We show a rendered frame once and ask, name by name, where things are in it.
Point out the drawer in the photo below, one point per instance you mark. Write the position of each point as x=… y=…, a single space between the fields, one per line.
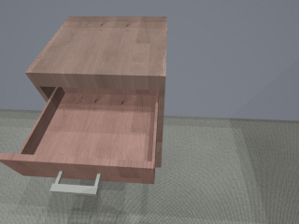
x=88 y=131

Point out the handle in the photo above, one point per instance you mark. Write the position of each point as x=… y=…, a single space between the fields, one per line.
x=75 y=189

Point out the cabinet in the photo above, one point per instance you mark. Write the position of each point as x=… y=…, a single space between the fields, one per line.
x=106 y=52

